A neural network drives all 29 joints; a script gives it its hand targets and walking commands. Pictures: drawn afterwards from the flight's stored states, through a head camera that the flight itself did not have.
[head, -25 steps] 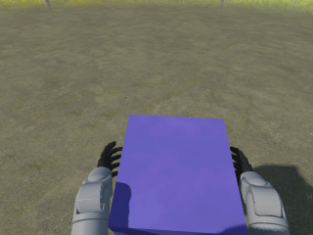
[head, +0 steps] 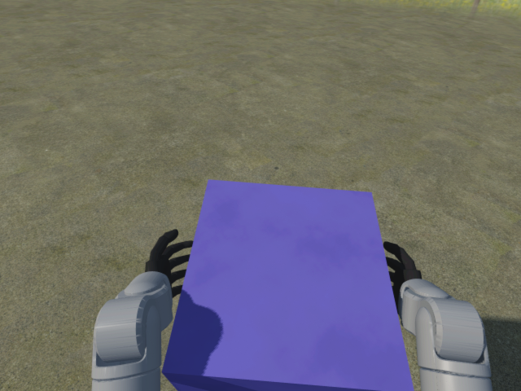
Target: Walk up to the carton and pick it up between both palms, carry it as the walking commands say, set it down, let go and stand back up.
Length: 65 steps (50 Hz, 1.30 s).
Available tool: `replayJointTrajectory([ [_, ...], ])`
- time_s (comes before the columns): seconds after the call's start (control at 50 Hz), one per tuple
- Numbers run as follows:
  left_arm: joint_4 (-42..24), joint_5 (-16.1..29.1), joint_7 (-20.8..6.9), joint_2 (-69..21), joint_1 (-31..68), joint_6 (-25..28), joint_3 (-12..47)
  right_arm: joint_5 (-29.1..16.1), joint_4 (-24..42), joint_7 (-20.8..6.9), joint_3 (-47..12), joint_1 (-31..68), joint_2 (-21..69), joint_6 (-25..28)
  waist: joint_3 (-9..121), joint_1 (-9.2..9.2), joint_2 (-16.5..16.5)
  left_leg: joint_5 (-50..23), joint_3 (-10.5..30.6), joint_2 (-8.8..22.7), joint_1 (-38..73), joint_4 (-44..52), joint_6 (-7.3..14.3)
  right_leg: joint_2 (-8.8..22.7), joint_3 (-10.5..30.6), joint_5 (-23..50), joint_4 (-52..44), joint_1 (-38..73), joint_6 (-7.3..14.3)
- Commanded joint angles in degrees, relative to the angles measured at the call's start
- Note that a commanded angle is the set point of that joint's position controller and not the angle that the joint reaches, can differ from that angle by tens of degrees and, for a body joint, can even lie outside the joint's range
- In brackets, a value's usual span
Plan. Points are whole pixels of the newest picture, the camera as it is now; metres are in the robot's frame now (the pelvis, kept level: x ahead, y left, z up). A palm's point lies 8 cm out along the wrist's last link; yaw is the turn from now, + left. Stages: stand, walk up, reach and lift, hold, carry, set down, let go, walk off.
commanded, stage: carry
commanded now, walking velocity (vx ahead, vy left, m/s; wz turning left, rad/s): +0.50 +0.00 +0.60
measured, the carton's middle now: (279, 305) +0.28 -0.01 +0.01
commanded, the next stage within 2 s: none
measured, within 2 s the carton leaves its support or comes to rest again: neither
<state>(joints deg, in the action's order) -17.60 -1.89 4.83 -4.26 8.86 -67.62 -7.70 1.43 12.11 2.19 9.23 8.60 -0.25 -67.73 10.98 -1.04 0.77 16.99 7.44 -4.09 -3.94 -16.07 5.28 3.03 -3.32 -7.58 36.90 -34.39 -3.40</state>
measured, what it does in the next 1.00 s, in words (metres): walks ahead, turning left: right foot, then left foot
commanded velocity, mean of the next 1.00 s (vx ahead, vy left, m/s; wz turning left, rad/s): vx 0.50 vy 0.00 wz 0.60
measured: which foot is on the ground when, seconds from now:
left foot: down 0.00-0.10, up 0.12-0.54, down 0.56-0.86, up 0.88-1.00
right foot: up 0.00-0.06, down 0.08-0.58, up 0.60-0.84, down 0.86-1.00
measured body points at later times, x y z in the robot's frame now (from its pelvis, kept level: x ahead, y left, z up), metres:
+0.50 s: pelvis +0.33 +0.02 -0.02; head +0.31 -0.01 +0.43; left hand +0.51 +0.27 +0.08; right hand +0.64 -0.05 +0.06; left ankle +0.45 +0.18 -0.72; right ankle +0.15 -0.13 -0.74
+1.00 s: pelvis +0.64 +0.13 -0.01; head +0.60 +0.11 +0.44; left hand +0.71 +0.42 +0.07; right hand +0.94 +0.16 +0.07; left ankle +0.57 +0.17 -0.74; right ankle +0.74 +0.04 -0.75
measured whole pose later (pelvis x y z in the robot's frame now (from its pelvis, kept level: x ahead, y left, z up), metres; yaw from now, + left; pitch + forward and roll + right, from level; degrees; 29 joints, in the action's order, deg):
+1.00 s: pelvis +0.64 +0.13 -0.01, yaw +42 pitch +2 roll -2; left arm -22.8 -5.2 2.1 -7.3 0.7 -66.0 -6.9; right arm 4.2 19.4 1.1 8.4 1.1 2.5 -68.5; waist 10.3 0.6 -0.5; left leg 29.8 -2.4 -0.6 -17.6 -38.1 5.3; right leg 6.0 -15.4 -13.0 27.4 -15.6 -1.1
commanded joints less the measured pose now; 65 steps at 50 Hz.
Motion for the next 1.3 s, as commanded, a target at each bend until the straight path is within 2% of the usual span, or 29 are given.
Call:
replayJointTrajectory([
  [0.0, -3.79, 18.06, -13.61, -49.91, 24.79, -3.07, 40.15, -20.39, 14.06, -14.3, -38.49, 31.54, 48.79, -1.7, 8.22, -0.1, -9.85, -37.73, 3.79, 12.11, -0.2, -8.73, 5.64, -4.61, -5.15, -2.4, -15.38, 16.37, 1.91],
  [0.02, -2.71, 17.71, -13.8, -50.09, 22.83, -2.98, 39.72, -20.07, 14.11, -14.06, -39.1, 31.2, 48.01, -1.66, 13.32, 1.25, -6.27, -36.25, 0.82, 9.7, -9.14, -17.51, 3.66, -2.3, -2.52, -1.86, -18.52, 33.53, 3.43],
  [0.06, -3.61, 16.61, -13.78, -49.01, 21.79, -1.85, 38.26, -20.3, 16.57, -14.26, -41.9, 32.7, 48.56, -1.68, 20.57, 1.9, 17.75, 13.75, -6.48, 2.63, -39.04, -43.58, -1.5, 24.84, 25.49, -5.92, -19.64, 63.73, 12.12],
  [0.08, -3.98, 16.92, -13.59, -48.75, 22.6, -1.73, 37.81, -20.58, 17.28, -14.55, -41.71, 34.37, 48.26, -1.54, 17.13, 1.35, 12.57, 13.81, -5.92, 4.92, -42.58, -48.91, -1.37, 26.1, 25.67, 1.66, -18.82, 61.04, 13.66],
  [0.22, -13.01, 19.84, -13.57, -52.13, 25.15, -0.16, 43.0, -21.44, 20.46, -14.91, -41.7, 32.91, 51.26, -0.09, 7.28, 2.53, 7.13, 3.4, -9.99, 8.47, -36.31, -38.53, -2.21, 19.56, 2.81, -1.45, -27.43, 42.7, 9.16],
  [0.36, -12.01, 21.96, -17.14, -46.68, 18.99, -1.59, 42.46, -13.97, 16.53, -11.82, -39.51, 20.43, 48.54, -0.7, 0.06, 1.22, 7.25, -13.8, -19.92, 4.47, -30.95, -23.15, -1.73, 14.28, -12.39, 22.09, -27.42, 39.59, 6.25],
  [0.42, -11.82, 22.03, -17.7, -46.12, 21.5, -1.89, 42.25, -13.07, 14.54, -11.36, -39.25, 19.23, 47.82, -1.01, 1.06, 0.14, 10.61, -15.38, -25.17, -0.69, -23.43, -17.39, 0.05, 13.46, -17.92, 49.85, -17.11, 42.8, 3.74],
  [0.48, -9.76, 20.94, -17.77, -44.68, 20.15, -2.4, 41.8, -14.21, 13.92, -11.48, -40.5, 20.31, 48.28, -1.36, 7.95, -2.15, 10.02, -14.57, -26.36, -4.97, -5.18, -7.83, 3.47, 10.83, -20.58, 53.71, 11.77, 37.58, -0.58],
  [0.5, -9.78, 20.18, -17.6, -44.03, 21.95, -2.36, 41.95, -14.81, 13.85, -11.58, -40.84, 20.15, 48.44, -1.15, 12.78, -3.98, 1.36, -13.71, -7.07, 5.81, 9.43, -7.38, 10.11, 6.83, -18.66, 37.44, 30.0, 21.46, -3.63],
  [0.52, -7.76, 18.97, -17.66, -44.88, 18.73, -2.44, 41.39, -15.67, 13.22, -11.96, -40.4, 20.76, 48.05, -0.84, 12.21, -1.68, -13.14, -24.93, 24.44, 20.35, 20.58, -4.74, 19.09, -3.01, -12.12, -14.16, 44.91, 0.46, -4.83],
  [0.54, -7.75, 19.28, -18.06, -44.8, 20.22, -1.84, 39.96, -16.76, 14.6, -12.32, -41.05, 21.65, 48.02, -0.27, 12.2, -1.42, -11.74, -34.79, 34.7, 24.48, 22.91, -3.13, 22.17, -5.44, 0.53, -29.48, 48.72, -5.53, -3.22],
  [0.56, -8.02, 18.54, -17.56, -46.87, 16.73, -1.14, 38.77, -19.27, 20.26, -12.66, -42.68, 25.68, 46.99, 0.32, 13.94, -1.4, -5.48, -33.57, 29.4, 23.1, 29.52, -5.12, 21.59, -1.65, 6.16, -26.32, 49.68, -10.62, -1.87],
  [0.6, -3.29, 16.27, -16.74, -50.24, 15.58, 0.15, 37.09, -21.18, 23.09, -13.13, -45.7, 30.56, 50.41, 0.82, 16.36, -1.43, 3.71, -38.01, 12.93, 19.16, 22.3, -7.91, 12.91, 2.14, 5.18, -20.92, 38.68, -7.08, -0.79],
  [0.68, -10.41, 17.56, -15.37, -52.3, 17.51, 2.49, 39.48, -23.83, 22.47, -14.2, -47.32, 31.26, 55.68, 1.86, 11.16, -0.03, -0.82, -21.31, 3.38, 16.12, -4.36, -1.96, 8.66, 2.31, -0.43, -26.96, 10.37, 10.47, 0.49],
  [0.76, -13.89, 17.6, -13.84, -49.95, 15.27, 2.24, 40.93, -20.83, 19.06, -14.23, -43.9, 19.77, 51.34, 1.23, 11.77, 1.13, -8.63, -9.3, -4.61, 10.46, -18.22, -9.71, 5.03, 0.02, -2.82, -1.87, -10.63, 30.59, 2.37],
  [0.78, -12.62, 17.25, -13.83, -48.76, 12.71, 1.74, 41.14, -19.09, 18.01, -14.19, -42.77, 16.74, 49.9, 0.74, 12.93, 1.83, -5.78, -6.82, -7.88, 7.11, -24.21, -16.2, 2.81, 2.37, -0.39, -2.94, -14.01, 38.14, 3.55],
  [0.82, -9.67, 16.92, -14.07, -46.08, 9.54, 0.78, 40.75, -17.49, 19.2, -14.28, -42.22, 17.08, 45.79, -0.2, 13.14, 2.72, 10.11, 11.95, -9.94, 2.73, -35.19, -35.65, 0.5, 19.42, 18.46, -3.98, -22.14, 45.83, 10.99],
  [0.88, -7.28, 16.37, -14.03, -45.43, 11.71, -0.39, 41.55, -17.15, 17.88, -14.77, -40.76, 18.72, 42.99, -1.42, 7.96, 1.3, 6.45, 16.69, -8.22, 5.03, -26.83, -27.57, -1.26, 22.07, 17.86, -4.35, -27.72, 36.64, 10.49],
  [0.9, -5.66, 15.42, -14.1, -44.24, 11.43, -0.43, 40.76, -17.49, 17.58, -15.33, -40.76, 19.61, 43.24, -1.9, 6.7, 1.17, 11.14, 18.31, -8.39, 5.51, -23.83, -22.25, -0.17, 24.58, 18.81, -15.71, -29.27, 30.28, 10.81],
  [0.94, -8.44, 17.55, -14.32, -46.95, 19.16, -0.87, 43.38, -18.46, 15.12, -15.34, -39.43, 22.84, 44.46, -1.81, 1.55, -0.62, 5.11, 10.59, -8.66, 4.68, -4.64, -7.84, 2.41, 16.55, 2.9, -32.04, -25.16, 11.42, 3.34],
  [0.98, -10.86, 19.98, -15.21, -48.62, 25.75, -1.38, 45.67, -16.65, 13.88, -14.5, -37.32, 20.1, 44.67, -0.51, -1.26, -2.63, -17.47, 17.87, 18.46, 17.99, 5.64, 5.93, 7.99, 4.19, -10.38, -20.66, -3.32, -3.41, -3.99],
  [1.02, -9.13, 21.33, -15.91, -48.28, 24.19, -1.82, 45.02, -16.33, 14.61, -13.86, -37.2, 20.66, 44.68, -0.49, -5.0, -2.3, -12.3, -2.86, 20.47, 19.98, 8.24, 5.87, 8.94, 2.55, -5.67, -20.51, 3.03, -10.35, -2.13],
  [1.06, -4.94, 20.63, -15.81, -47.94, 17.43, -2.01, 42.68, -16.99, 16.61, -13.19, -37.4, 21.87, 43.83, -0.75, 2.44, -1.53, -6.07, -27.63, 12.64, 18.82, 16.08, -1.44, 7.97, 2.08, -4.77, -19.64, 3.4, -8.97, -2.32],
  [1.12, -5.62, 19.95, -15.59, -47.46, 16.43, -1.66, 40.5, -18.38, 20.9, -12.49, -41.85, 24.7, 46.38, -0.82, 7.32, -0.99, -5.06, -35.27, 5.29, 16.4, 14.18, -6.71, 7.22, 1.18, -6.26, -17.34, -7.48, 2.94, -2.7],
  [1.16, -7.55, 18.92, -14.72, -47.94, 14.04, -0.93, 40.45, -19.44, 21.83, -12.68, -43.83, 24.06, 47.46, -1.12, 14.05, 1.56, -1.93, -43.8, -5.56, 11.56, -1.62, -19.25, 1.49, 1.67, -5.11, -5.18, -19.15, 31.21, 0.37],
  [1.18, -8.85, 17.82, -14.36, -47.37, 13.71, -0.38, 39.89, -19.91, 23.7, -12.92, -44.71, 26.15, 47.19, -0.96, 17.46, 3.06, 6.42, -31.33, -10.74, 7.05, -17.87, -30.63, -1.94, 10.39, 3.96, -1.31, -20.69, 49.38, 4.34],
  [1.2, -8.14, 17.18, -13.62, -46.68, 13.52, -0.35, 38.59, -21.63, 24.76, -13.23, -45.54, 27.47, 47.63, -1.28, 14.22, 2.34, 21.06, 11.5, -14.09, -0.2, -41.08, -38.29, -4.31, 21.64, 17.89, 27.19, -20.73, 64.93, 11.07],
  [1.24, -10.89, 16.31, -12.77, -46.34, 14.18, -0.18, 38.54, -22.99, 24.02, -14.39, -44.98, 27.1, 46.8, -1.52, 10.81, 2.3, 12.51, 19.76, -9.91, 3.81, -49.45, -42.13, -2.31, 22.65, 16.31, 50.22, -14.76, 69.47, 12.11],
  [1.28, -14.07, 16.56, -12.33, -47.79, 16.07, 0.78, 40.35, -24.85, 25.64, -14.86, -45.25, 29.12, 47.73, -0.6, 7.59, 2.85, 7.88, 19.4, -12.22, 4.92, -52.33, -42.93, -1.59, 23.39, 11.36, 45.42, -14.57, 66.63, 9.37],
])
